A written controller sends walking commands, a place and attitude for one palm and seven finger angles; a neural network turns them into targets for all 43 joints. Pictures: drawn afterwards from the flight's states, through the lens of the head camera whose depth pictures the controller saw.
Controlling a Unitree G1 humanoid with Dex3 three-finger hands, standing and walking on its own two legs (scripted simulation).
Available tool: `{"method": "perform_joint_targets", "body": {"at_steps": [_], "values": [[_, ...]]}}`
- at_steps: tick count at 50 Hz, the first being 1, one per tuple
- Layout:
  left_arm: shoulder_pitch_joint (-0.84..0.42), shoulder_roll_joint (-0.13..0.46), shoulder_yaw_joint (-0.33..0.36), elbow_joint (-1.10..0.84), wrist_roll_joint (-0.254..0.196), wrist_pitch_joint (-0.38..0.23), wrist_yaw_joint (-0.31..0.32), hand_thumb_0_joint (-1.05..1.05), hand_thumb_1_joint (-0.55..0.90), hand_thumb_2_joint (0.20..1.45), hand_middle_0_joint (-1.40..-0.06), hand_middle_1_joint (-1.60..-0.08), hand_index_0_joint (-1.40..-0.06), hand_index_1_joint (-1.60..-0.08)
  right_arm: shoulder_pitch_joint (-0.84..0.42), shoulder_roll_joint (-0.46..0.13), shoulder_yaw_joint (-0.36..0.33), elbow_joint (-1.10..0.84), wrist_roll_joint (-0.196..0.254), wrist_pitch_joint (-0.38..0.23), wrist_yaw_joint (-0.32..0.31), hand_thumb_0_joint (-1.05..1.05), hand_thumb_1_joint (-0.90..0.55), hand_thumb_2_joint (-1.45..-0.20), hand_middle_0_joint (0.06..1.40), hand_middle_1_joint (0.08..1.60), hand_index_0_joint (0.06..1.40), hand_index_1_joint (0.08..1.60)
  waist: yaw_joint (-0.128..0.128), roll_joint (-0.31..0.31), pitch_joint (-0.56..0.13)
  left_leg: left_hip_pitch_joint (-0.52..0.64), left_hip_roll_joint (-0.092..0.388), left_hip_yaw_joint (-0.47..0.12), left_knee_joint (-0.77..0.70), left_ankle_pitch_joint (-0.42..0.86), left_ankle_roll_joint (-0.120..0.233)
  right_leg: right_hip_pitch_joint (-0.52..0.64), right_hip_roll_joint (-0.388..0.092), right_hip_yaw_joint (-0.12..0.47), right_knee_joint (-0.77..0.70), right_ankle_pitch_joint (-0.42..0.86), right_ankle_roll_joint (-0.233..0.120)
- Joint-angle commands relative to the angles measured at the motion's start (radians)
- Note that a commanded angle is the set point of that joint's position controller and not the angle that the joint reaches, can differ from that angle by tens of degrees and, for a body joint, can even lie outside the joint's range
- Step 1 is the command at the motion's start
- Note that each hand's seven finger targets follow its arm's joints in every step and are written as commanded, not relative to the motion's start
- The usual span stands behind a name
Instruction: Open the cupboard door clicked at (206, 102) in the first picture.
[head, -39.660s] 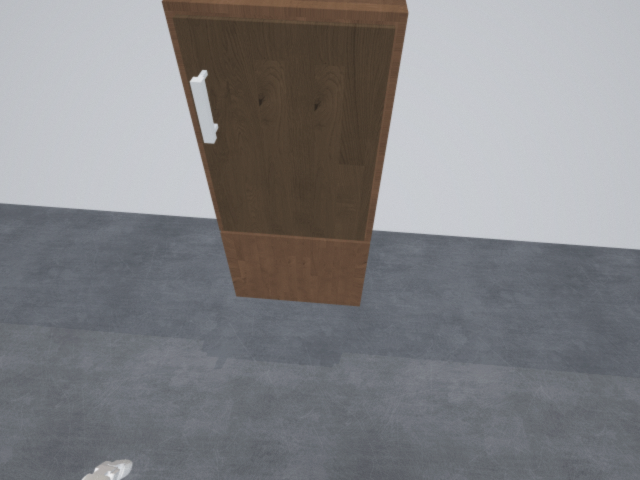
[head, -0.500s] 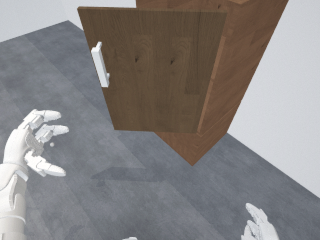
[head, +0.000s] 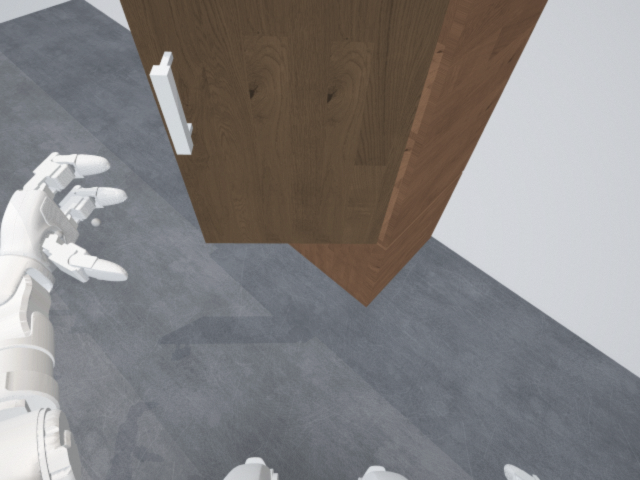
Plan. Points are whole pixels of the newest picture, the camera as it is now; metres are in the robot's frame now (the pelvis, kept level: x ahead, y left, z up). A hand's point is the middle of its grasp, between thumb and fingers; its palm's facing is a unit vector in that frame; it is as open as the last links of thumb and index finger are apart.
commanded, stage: move the hooked fingers beside the handle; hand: left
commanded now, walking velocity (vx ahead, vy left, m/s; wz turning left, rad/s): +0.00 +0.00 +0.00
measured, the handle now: (176, 105) +0.63 +0.24 +0.08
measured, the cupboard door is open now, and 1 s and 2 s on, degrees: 44 44 44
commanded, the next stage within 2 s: none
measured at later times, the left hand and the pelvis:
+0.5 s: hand (119, 167) +0.48 +0.27 +0.10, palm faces +0.04 -1.00 -0.01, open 14.0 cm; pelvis +0.00 +0.00 -0.01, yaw -1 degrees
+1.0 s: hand (122, 129) +0.54 +0.29 +0.10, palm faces +0.03 -1.00 -0.01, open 14.0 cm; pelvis +0.00 +0.00 -0.02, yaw -2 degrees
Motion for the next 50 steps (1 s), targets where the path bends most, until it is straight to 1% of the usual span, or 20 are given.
{"method": "perform_joint_targets", "body": {"at_steps": [1,2,5,7,10,13,17,18,20,22,23,26,29,32,35,37,39,42,46,50], "values": [[-0.479,0.319,0.035,-0.150,0.009,-0.069,0.019,0.000,-0.500,0.300,-0.300,-1.200,-0.300,-1.200,0.042,-0.172,-0.060,-0.087,-0.004,-0.029,-0.020,0.000,-0.900,-0.900,0.200,0.300,0.200,0.300,-0.019,0.126,-0.328,0.250,-0.014,-0.065,-0.115,0.239,0.005,0.022,0.027,0.011,-0.084,0.203,-0.016],[-0.500,0.341,0.046,-0.146,0.015,-0.075,0.025,0.000,-0.500,0.300,-0.300,-1.200,-0.300,-1.200,0.051,-0.175,-0.061,-0.084,-0.006,-0.025,-0.021,0.000,-0.900,-0.900,0.200,0.300,0.200,0.300,-0.018,0.133,-0.347,0.263,-0.013,-0.070,-0.106,0.266,0.003,0.020,0.031,0.011,-0.075,0.215,-0.021],[-0.520,0.310,0.016,-0.159,0.036,-0.095,0.041,0.000,-0.500,0.300,-0.300,-1.200,-0.300,-1.200,0.063,-0.168,-0.062,-0.078,-0.012,-0.019,-0.011,0.000,-0.900,-0.900,0.200,0.300,0.200,0.300,-0.017,0.201,-0.412,0.353,-0.003,-0.088,-0.096,0.357,-0.011,-0.020,0.031,0.002,-0.064,0.234,-0.022],[-0.531,0.338,0.044,-0.100,0.030,-0.095,0.049,0.000,-0.500,0.300,-0.300,-1.200,-0.300,-1.200,0.078,-0.174,-0.060,-0.067,-0.016,-0.007,-0.008,0.000,-0.900,-0.900,0.200,0.300,0.200,0.300,-0.020,0.140,-0.409,0.324,-0.001,-0.090,-0.084,0.384,-0.010,-0.004,0.037,-0.001,-0.056,0.260,-0.022],[-0.552,0.329,0.035,0.011,0.040,-0.076,0.051,0.000,-0.500,0.300,-0.300,-1.200,-0.300,-1.200,0.086,-0.176,-0.058,-0.064,-0.014,0.014,-0.003,0.000,-0.900,-0.900,0.200,0.300,0.200,0.300,-0.031,0.087,-0.357,0.261,-0.001,-0.083,-0.087,0.350,-0.005,-0.010,0.034,-0.004,-0.057,0.259,-0.015],[-0.619,0.368,0.036,0.054,0.068,-0.072,0.055,0.000,-0.500,0.300,-0.300,-1.200,-0.300,-1.200,0.101,-0.181,-0.055,-0.064,-0.018,0.031,0.000,0.000,-0.900,-0.900,0.200,0.300,0.200,0.300,-0.041,0.120,-0.352,0.238,-0.003,-0.074,-0.074,0.346,-0.001,-0.028,0.032,0.003,-0.049,0.263,-0.013],[-0.678,0.445,0.071,0.103,0.090,-0.092,0.063,0.000,-0.500,0.300,-0.300,-1.200,-0.300,-1.200,0.120,-0.187,-0.054,-0.068,-0.020,0.056,-0.001,0.000,-0.900,-0.900,0.200,0.300,0.200,0.300,-0.057,0.070,-0.361,0.170,-0.005,-0.062,-0.049,0.317,0.010,0.000,0.037,0.020,-0.041,0.277,-0.010],[-0.725,0.449,0.063,0.088,0.092,-0.104,0.061,0.000,-0.500,0.300,-0.300,-1.200,-0.300,-1.200,0.124,-0.186,-0.053,-0.064,-0.021,0.060,-0.001,0.000,-0.900,-0.900,0.200,0.300,0.200,0.300,-0.066,0.095,-0.393,0.186,-0.004,-0.062,-0.043,0.328,0.010,-0.004,0.036,0.023,-0.036,0.290,-0.006],[-0.742,0.498,0.099,0.084,0.096,-0.127,0.054,0.000,-0.500,0.300,-0.300,-1.200,-0.300,-1.200,0.139,-0.190,-0.056,-0.059,-0.025,0.069,0.000,0.000,-0.900,-0.900,0.200,0.300,0.200,0.300,-0.058,0.132,-0.452,0.210,-0.002,-0.064,-0.028,0.357,0.006,0.000,0.039,0.026,-0.025,0.301,-0.009],[-0.774,0.499,0.094,0.083,0.093,-0.140,0.044,0.000,-0.500,0.300,-0.300,-1.200,-0.300,-1.200,0.148,-0.189,-0.056,-0.051,-0.027,0.078,-0.001,0.000,-0.900,-0.900,0.200,0.300,0.200,0.300,-0.070,0.141,-0.481,0.226,-0.001,-0.066,-0.012,0.392,0.008,0.001,0.043,0.028,-0.018,0.326,-0.010],[-0.791,0.486,0.074,0.085,0.098,-0.141,0.035,0.000,-0.500,0.300,-0.300,-1.200,-0.300,-1.200,0.151,-0.188,-0.056,-0.045,-0.026,0.082,0.000,0.000,-0.900,-0.900,0.200,0.300,0.200,0.300,-0.075,0.190,-0.490,0.246,0.001,-0.066,-0.009,0.406,0.004,-0.023,0.043,0.027,-0.018,0.328,-0.008],[-0.786,0.511,0.072,0.167,0.108,-0.105,0.020,0.000,-0.500,0.300,-0.300,-1.200,-0.300,-1.200,0.165,-0.195,-0.052,-0.035,-0.024,0.100,-0.002,0.000,-0.900,-0.900,0.200,0.300,0.200,0.300,-0.091,0.162,-0.432,0.182,0.000,-0.061,-0.008,0.351,0.014,-0.030,0.043,0.031,-0.033,0.307,-0.003],[-0.788,0.557,0.093,0.191,0.116,-0.078,0.010,0.000,-0.500,0.300,-0.300,-1.200,-0.300,-1.200,0.180,-0.198,-0.051,-0.039,-0.024,0.115,-0.006,0.000,-0.900,-0.900,0.200,0.300,0.200,0.300,-0.084,0.163,-0.450,0.163,-0.003,-0.057,-0.001,0.373,0.018,-0.004,0.042,0.034,-0.030,0.345,-0.002],[-0.856,0.563,0.074,0.210,0.126,-0.070,0.020,0.000,-0.500,0.300,-0.300,-1.200,-0.300,-1.200,0.190,-0.197,-0.043,-0.038,-0.027,0.124,-0.008,0.000,-0.900,-0.900,0.200,0.300,0.200,0.300,-0.112,0.157,-0.396,0.123,-0.002,-0.057,0.003,0.336,0.023,-0.036,0.046,0.034,-0.036,0.311,-0.001],[-0.901,0.646,0.115,0.224,0.142,-0.078,0.032,0.000,-0.500,0.300,-0.300,-1.200,-0.300,-1.200,0.206,-0.207,-0.041,-0.037,-0.029,0.130,-0.010,0.000,-0.900,-0.900,0.200,0.300,0.200,0.300,-0.123,0.147,-0.431,0.094,0.002,-0.058,0.019,0.317,0.026,-0.029,0.047,0.043,-0.033,0.300,0.004],[-0.939,0.660,0.116,0.228,0.145,-0.085,0.031,0.000,-0.500,0.300,-0.300,-1.200,-0.300,-1.200,0.217,-0.206,-0.037,-0.038,-0.031,0.133,-0.010,0.000,-0.900,-0.900,0.200,0.300,0.200,0.300,-0.132,0.146,-0.461,0.077,0.000,-0.055,0.032,0.325,0.029,-0.006,0.050,0.050,-0.026,0.318,0.004],[-0.950,0.699,0.124,0.241,0.161,-0.084,0.028,0.000,-0.500,0.300,-0.300,-1.200,-0.300,-1.200,0.223,-0.209,-0.035,-0.036,-0.030,0.138,-0.010,0.000,-0.900,-0.900,0.200,0.300,0.200,0.300,-0.135,0.187,-0.488,0.087,0.003,-0.052,0.043,0.340,0.028,-0.013,0.049,0.053,-0.024,0.330,0.007],[-0.961,0.709,0.108,0.284,0.178,-0.063,0.017,0.000,-0.500,0.300,-0.300,-1.200,-0.300,-1.200,0.234,-0.206,-0.024,-0.042,-0.031,0.148,-0.008,0.000,-0.900,-0.900,0.200,0.300,0.200,0.300,-0.141,0.221,-0.486,0.078,0.002,-0.050,0.057,0.363,0.028,-0.032,0.052,0.048,-0.015,0.345,0.006],[-1.006,0.731,0.082,0.337,0.202,-0.024,0.008,0.000,-0.500,0.300,-0.300,-1.200,-0.300,-1.200,0.247,-0.213,-0.012,-0.044,-0.032,0.160,-0.012,0.000,-0.900,-0.900,0.200,0.300,0.200,0.300,-0.171,0.209,-0.442,0.056,0.013,-0.062,0.066,0.346,0.030,-0.088,0.053,0.035,-0.018,0.307,0.011],[-1.056,0.762,0.108,0.277,0.201,-0.044,0.004,0.000,-0.500,0.300,-0.300,-1.200,-0.300,-1.200,0.277,-0.218,-0.014,-0.039,-0.044,0.163,-0.011,0.000,-0.900,-0.900,0.200,0.300,0.200,0.300,-0.172,0.286,-0.557,0.155,0.020,-0.078,0.087,0.444,0.022,-0.121,0.058,0.024,0.002,0.342,0.006]]}}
